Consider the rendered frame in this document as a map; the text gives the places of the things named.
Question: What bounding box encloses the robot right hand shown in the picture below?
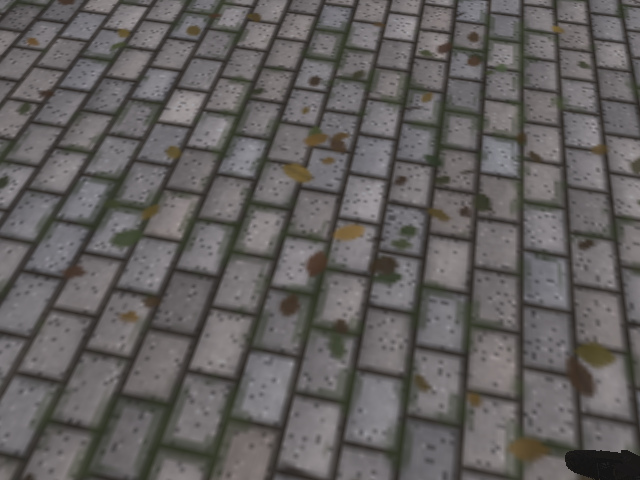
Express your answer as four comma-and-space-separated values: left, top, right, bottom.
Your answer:
565, 450, 640, 480

